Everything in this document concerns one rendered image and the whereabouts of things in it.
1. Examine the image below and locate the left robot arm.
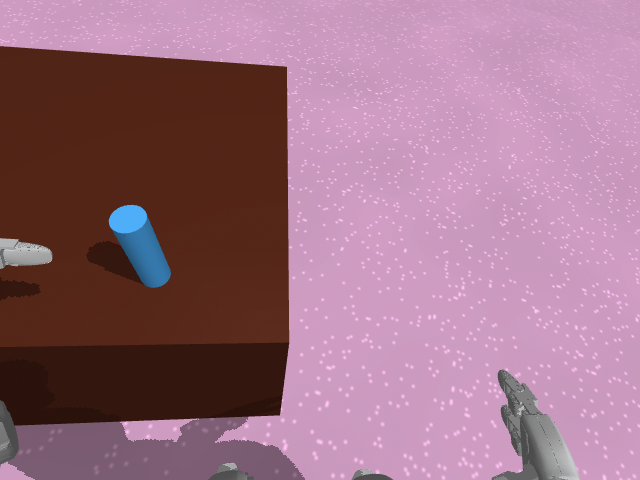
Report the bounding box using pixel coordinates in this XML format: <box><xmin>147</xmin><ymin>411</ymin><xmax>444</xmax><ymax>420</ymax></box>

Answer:
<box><xmin>0</xmin><ymin>400</ymin><xmax>19</xmax><ymax>465</ymax></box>

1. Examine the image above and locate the right robot hand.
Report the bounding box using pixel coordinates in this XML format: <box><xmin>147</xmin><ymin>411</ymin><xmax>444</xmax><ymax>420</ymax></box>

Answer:
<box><xmin>492</xmin><ymin>370</ymin><xmax>580</xmax><ymax>480</ymax></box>

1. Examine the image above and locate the left robot hand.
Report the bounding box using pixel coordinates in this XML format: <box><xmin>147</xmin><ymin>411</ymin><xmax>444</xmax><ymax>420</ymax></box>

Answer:
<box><xmin>0</xmin><ymin>238</ymin><xmax>53</xmax><ymax>269</ymax></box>

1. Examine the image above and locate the can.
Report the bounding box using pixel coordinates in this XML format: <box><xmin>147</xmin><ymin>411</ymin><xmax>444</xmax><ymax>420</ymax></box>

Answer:
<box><xmin>109</xmin><ymin>205</ymin><xmax>171</xmax><ymax>288</ymax></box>

